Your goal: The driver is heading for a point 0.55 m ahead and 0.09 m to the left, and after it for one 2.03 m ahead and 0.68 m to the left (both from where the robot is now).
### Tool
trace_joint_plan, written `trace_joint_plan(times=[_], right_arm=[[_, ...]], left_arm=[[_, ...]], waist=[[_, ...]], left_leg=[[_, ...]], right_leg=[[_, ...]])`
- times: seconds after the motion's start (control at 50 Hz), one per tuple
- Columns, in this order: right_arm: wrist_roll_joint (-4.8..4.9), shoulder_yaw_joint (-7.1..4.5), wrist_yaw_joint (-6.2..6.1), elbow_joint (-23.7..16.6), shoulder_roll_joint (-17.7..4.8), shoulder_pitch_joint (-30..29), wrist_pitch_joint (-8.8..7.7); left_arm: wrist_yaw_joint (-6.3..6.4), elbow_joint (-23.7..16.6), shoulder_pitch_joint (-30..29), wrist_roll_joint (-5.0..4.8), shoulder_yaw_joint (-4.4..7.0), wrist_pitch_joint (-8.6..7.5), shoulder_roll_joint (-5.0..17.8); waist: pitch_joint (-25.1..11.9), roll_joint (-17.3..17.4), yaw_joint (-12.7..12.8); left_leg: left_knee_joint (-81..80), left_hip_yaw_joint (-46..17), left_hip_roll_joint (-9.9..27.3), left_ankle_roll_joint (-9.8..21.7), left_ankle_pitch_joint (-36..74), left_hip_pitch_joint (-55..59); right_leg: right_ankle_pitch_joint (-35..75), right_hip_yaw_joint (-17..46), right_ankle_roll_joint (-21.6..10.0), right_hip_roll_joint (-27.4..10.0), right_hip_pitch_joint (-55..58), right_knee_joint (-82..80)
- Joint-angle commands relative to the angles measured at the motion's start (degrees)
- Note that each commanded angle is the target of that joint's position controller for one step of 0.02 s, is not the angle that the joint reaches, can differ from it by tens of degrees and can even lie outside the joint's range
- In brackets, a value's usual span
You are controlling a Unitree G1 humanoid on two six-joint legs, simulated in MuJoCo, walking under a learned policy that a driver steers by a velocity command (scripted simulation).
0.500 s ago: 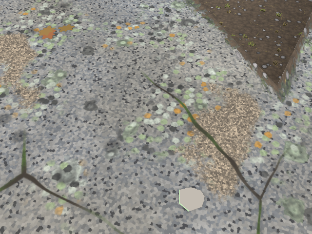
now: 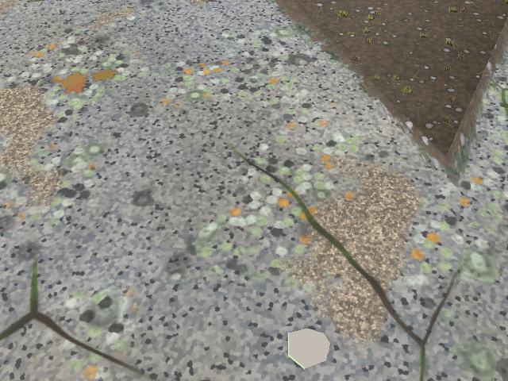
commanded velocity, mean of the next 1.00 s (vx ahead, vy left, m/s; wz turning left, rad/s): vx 0.19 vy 0.00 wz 0.00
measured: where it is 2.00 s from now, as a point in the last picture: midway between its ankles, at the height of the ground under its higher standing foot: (246, 275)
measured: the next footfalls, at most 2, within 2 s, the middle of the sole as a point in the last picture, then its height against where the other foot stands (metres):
right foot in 1.14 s outside the picture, level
left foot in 1.70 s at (210, 304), level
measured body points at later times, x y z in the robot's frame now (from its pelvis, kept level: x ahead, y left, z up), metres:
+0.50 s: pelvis +0.02 +0.00 +0.00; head +0.02 +0.00 +0.45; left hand +0.03 +0.24 -0.15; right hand +0.07 -0.26 -0.15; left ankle +0.04 +0.13 -0.73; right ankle -0.03 -0.12 -0.73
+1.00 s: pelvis +0.19 +0.03 +0.01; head +0.21 +0.04 +0.46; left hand +0.39 +0.26 -0.10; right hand +0.10 -0.21 -0.13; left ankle +0.05 +0.12 -0.73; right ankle +0.37 -0.12 -0.68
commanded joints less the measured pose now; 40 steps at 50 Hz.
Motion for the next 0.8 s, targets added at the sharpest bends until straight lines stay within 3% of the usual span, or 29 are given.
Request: trace_joint_plan(times=[0.02,0.4,0.42,0.46,0.5,0.52,0.54,0.58,0.62,0.64,0.66,0.68,0.7,0.74,0.76,0.8], right_arm=[[0.18,-1.21,-0.42,-1.37,-5.21,-0.59,-0.39],[0.53,-1.25,-1.49,6.19,-4.73,0.50,0.87],[0.52,-1.06,-1.46,7.01,-3.96,1.44,0.96],[1.08,-1.24,-1.47,7.25,-4.11,0.88,0.90],[1.49,-0.94,-0.91,5.18,-3.18,-3.00,-0.69],[1.87,-0.77,-0.41,4.41,-2.81,-3.97,-1.78],[2.18,-0.76,0.12,4.07,-2.71,-4.04,-2.81],[2.64,-0.85,1.07,4.73,-2.59,-0.91,-4.37],[2.11,-2.06,1.39,9.60,-3.71,10.02,-4.74],[1.62,-3.26,1.32,11.21,-7.16,17.60,-4.82],[1.63,-4.50,1.97,11.95,-13.79,24.40,-5.13],[0.64,-2.61,2.30,11.37,-9.38,21.14,-5.93],[0.83,-1.71,2.30,9.65,-6.75,15.84,-6.43],[0.82,-0.79,2.70,7.40,-5.31,10.40,-6.55],[0.65,-0.20,2.66,7.34,-3.90,10.46,-6.31],[0.38,0.23,2.16,8.12,-3.49,13.86,-5.67]], left_arm=[[0.26,-1.30,1.82,-0.15,1.46,-0.65,6.68],[0.43,5.86,3.73,-0.26,0.64,-0.39,5.09],[0.48,6.76,5.06,-0.31,0.59,-0.30,4.81],[0.73,6.83,5.68,-1.08,1.54,-0.01,7.94],[0.82,6.46,7.35,-1.79,2.62,-0.78,11.51],[0.85,6.26,6.80,-2.05,2.99,-1.46,12.30],[0.76,6.04,5.91,-1.94,2.82,-2.20,11.36],[0.30,5.47,3.30,-2.32,2.50,-2.78,9.84],[-0.13,4.42,0.23,-2.42,2.31,-2.64,9.36],[-0.29,3.39,-1.45,-1.98,1.64,-3.08,7.35],[0.03,1.17,-0.93,-2.04,1.07,-4.01,4.20],[-0.16,0.77,-1.68,-2.95,1.54,-4.81,5.96],[-0.72,0.88,-1.61,-3.67,1.65,-5.31,6.42],[-0.97,1.63,-2.10,-2.82,2.15,-5.69,6.98],[-1.10,1.64,-2.84,-2.27,2.71,-5.51,7.86],[-1.62,1.70,-3.60,-1.89,2.77,-4.89,6.48]], waist=[[-0.93,-0.77,0.24],[0.44,-0.76,0.24],[-0.64,-1.33,0.37],[2.66,-4.94,1.20],[7.85,-10.40,3.05],[10.29,-11.31,3.02],[11.58,-11.09,2.48],[10.64,-9.62,-0.16],[5.70,-5.97,-4.56],[2.30,3.52,-7.39],[-1.65,19.57,-8.02],[-0.14,13.26,-5.49],[3.80,8.41,-3.16],[4.83,3.45,-1.10],[4.42,3.69,-0.82],[3.26,4.70,-1.15]], left_leg=[[-2.34,-0.81,1.00,1.70,9.83,7.12],[-3.33,-0.67,0.81,1.66,10.22,8.45],[-2.89,0.51,-0.22,1.68,4.30,8.77],[2.33,4.37,-3.85,2.00,-13.80,3.20],[11.58,5.41,-3.44,2.78,-14.50,-6.18],[14.92,3.38,-1.03,3.85,-12.59,-9.38],[16.02,2.06,0.60,4.87,-13.21,-11.83],[7.21,2.62,1.37,6.68,-13.77,-7.47],[-1.88,5.17,-2.55,5.89,-3.61,12.95],[-8.17,-7.32,4.81,8.09,-6.31,21.07],[-19.47,-33.96,18.09,16.49,-13.02,28.78],[-22.01,-41.90,21.76,18.62,-17.10,25.89],[-21.22,-35.38,20.84,17.11,-16.70,22.99],[-22.23,-22.58,15.89,13.47,-8.89,19.62],[-22.72,-17.20,13.52,11.91,-2.59,18.60],[-22.93,-11.19,11.24,11.41,7.35,19.02]], right_leg=[[8.85,2.39,-1.84,-2.45,-6.34,-8.08],[11.09,0.27,-1.36,-1.24,-4.69,-9.47],[4.68,0.15,-1.72,-1.02,-4.20,-10.49],[-16.03,4.39,-5.09,-3.10,-5.76,-13.92],[-28.69,17.37,-10.63,-12.47,-5.49,-21.07],[-27.97,22.47,-13.08,-16.53,-5.81,-23.13],[-23.74,23.85,-13.92,-18.09,-4.58,-23.08],[-15.06,18.46,-11.62,-16.01,-3.39,-19.55],[-4.20,9.01,-7.88,-8.99,-11.18,-10.96],[5.13,1.58,-4.72,-3.53,-16.49,6.05],[-5.98,-3.74,-1.60,3.64,-28.12,24.50],[-10.75,3.16,-2.63,1.35,-32.73,35.79],[-5.98,4.27,-4.40,-1.88,-35.93,39.73],[4.37,2.56,-5.78,-5.99,-35.01,35.78],[7.22,1.67,-5.56,-7.06,-32.65,32.70],[10.06,-0.67,-4.18,-7.08,-31.10,28.79]])
Velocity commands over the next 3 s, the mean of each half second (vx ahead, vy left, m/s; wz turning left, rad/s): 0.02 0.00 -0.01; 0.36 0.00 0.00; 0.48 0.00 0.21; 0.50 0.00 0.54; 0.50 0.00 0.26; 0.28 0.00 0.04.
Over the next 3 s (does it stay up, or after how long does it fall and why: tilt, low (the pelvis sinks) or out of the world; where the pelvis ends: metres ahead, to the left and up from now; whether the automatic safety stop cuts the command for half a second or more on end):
stays up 1.16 0.31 0.00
